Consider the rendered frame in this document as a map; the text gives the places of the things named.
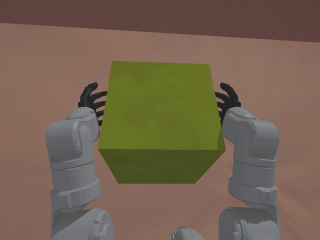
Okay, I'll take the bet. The right robot hand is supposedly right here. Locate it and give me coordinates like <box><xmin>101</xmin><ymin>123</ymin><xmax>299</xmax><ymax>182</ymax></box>
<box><xmin>215</xmin><ymin>82</ymin><xmax>241</xmax><ymax>128</ymax></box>

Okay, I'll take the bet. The right robot thigh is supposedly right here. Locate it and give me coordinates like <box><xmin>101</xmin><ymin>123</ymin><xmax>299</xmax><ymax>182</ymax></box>
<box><xmin>171</xmin><ymin>228</ymin><xmax>204</xmax><ymax>240</ymax></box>

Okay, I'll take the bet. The left robot upper arm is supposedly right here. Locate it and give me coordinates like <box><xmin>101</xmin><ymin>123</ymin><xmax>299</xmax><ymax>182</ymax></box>
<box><xmin>51</xmin><ymin>208</ymin><xmax>114</xmax><ymax>240</ymax></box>

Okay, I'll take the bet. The carton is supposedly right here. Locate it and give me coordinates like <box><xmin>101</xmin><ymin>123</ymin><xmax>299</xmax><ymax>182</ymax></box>
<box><xmin>98</xmin><ymin>61</ymin><xmax>226</xmax><ymax>184</ymax></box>

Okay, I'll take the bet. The robot left forearm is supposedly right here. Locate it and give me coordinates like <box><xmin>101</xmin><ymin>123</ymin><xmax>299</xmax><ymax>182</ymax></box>
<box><xmin>45</xmin><ymin>107</ymin><xmax>102</xmax><ymax>240</ymax></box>

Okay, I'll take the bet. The left robot hand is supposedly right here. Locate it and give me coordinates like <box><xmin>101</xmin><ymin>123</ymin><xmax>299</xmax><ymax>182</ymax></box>
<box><xmin>78</xmin><ymin>82</ymin><xmax>107</xmax><ymax>127</ymax></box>

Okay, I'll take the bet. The robot right forearm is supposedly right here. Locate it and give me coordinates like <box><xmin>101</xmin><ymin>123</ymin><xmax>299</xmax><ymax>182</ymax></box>
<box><xmin>222</xmin><ymin>107</ymin><xmax>281</xmax><ymax>239</ymax></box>

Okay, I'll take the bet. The right robot upper arm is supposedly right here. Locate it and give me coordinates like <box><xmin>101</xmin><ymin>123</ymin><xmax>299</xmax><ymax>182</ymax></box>
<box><xmin>218</xmin><ymin>206</ymin><xmax>281</xmax><ymax>240</ymax></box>

